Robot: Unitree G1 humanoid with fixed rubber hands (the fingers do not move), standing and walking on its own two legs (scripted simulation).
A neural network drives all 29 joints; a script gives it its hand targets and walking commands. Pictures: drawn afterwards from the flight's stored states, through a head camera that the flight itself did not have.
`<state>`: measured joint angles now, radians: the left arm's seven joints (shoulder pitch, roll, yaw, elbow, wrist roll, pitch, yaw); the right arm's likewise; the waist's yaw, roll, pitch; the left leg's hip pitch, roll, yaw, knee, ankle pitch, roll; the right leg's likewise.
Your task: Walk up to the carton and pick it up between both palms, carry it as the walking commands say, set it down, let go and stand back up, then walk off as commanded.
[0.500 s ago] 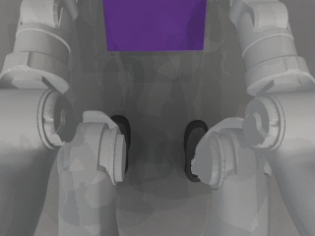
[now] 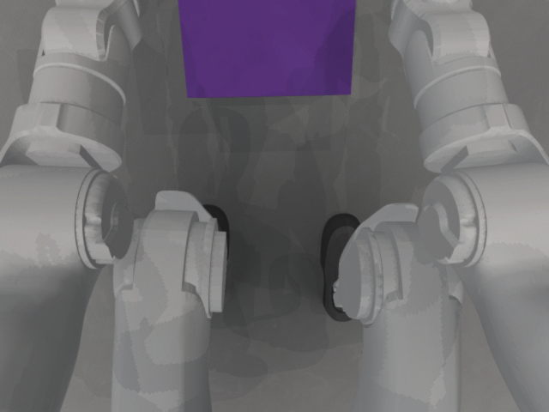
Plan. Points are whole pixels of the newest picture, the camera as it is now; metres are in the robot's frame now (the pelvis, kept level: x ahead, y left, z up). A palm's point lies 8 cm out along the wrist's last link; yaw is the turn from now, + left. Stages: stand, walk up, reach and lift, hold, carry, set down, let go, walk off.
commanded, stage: reach and lift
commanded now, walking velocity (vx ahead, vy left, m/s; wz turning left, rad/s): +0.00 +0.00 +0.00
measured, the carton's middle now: out of the picture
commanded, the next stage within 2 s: none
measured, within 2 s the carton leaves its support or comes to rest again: leaves its support in 0.06 s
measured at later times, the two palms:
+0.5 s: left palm out of the picture +0.54 +0.18 -0.12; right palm out of the picture +0.56 -0.09 -0.12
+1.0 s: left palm out of the picture +0.53 +0.18 -0.06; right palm out of the picture +0.55 -0.09 -0.06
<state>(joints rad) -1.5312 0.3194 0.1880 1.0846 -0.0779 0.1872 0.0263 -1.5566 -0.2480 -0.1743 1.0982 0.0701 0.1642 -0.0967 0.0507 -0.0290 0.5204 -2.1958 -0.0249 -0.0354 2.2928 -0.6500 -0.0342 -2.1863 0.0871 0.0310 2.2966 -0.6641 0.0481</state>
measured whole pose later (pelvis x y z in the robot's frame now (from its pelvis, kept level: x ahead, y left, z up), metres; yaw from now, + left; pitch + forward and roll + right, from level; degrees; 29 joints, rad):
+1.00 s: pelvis +0.00 +0.00 +0.06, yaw +1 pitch +43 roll -1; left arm -1.35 0.11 0.39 0.80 0.16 0.33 0.16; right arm -1.33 -0.06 -0.41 0.79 -0.15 0.30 -0.17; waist 0.03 -0.03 0.11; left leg -2.24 -0.10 -0.07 2.03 -0.55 -0.06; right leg -2.21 0.12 0.06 2.04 -0.59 0.08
